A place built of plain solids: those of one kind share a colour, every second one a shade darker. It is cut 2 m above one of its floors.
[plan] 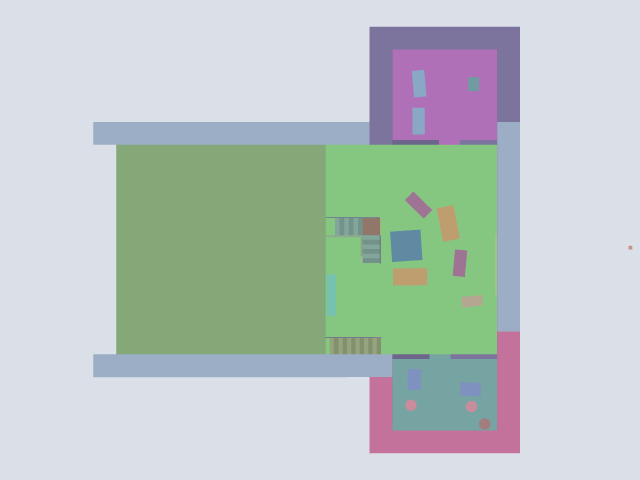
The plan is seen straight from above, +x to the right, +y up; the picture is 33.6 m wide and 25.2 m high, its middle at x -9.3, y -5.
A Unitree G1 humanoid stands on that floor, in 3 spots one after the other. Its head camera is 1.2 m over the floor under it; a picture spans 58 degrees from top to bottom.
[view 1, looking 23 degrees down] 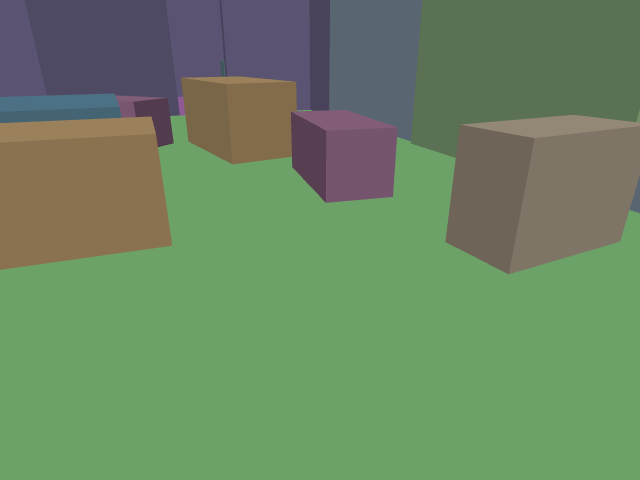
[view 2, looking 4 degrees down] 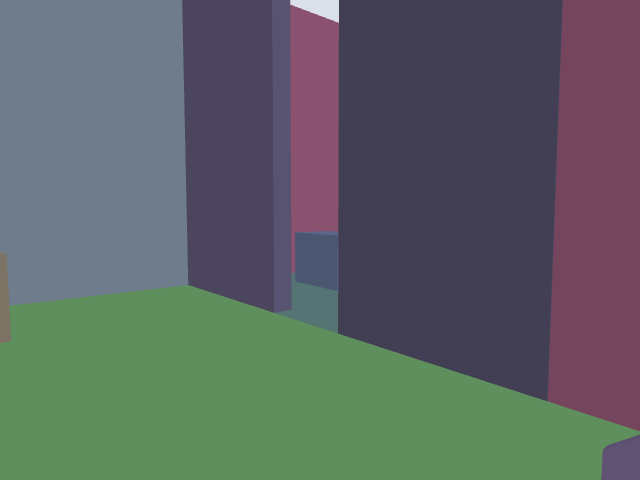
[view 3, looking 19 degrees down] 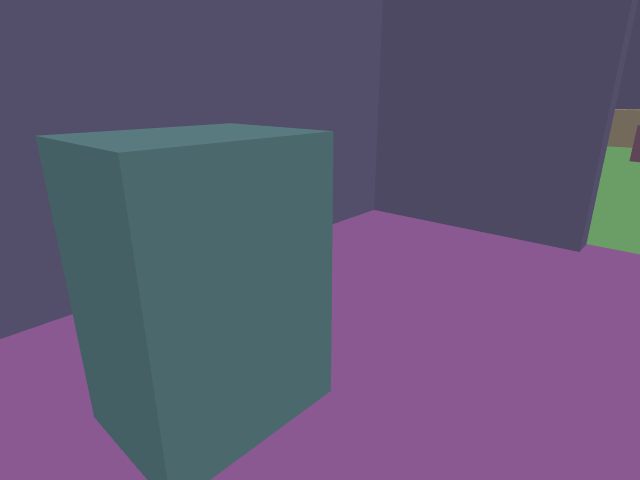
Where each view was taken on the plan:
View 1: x -3.70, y -10.28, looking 69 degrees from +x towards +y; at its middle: floor_gearfloor_brick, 3.07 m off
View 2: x -6.61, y -8.21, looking -40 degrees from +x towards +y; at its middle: motor_boiler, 6.66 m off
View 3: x -2.50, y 4.00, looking -49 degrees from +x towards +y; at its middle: bin_chiproom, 1.55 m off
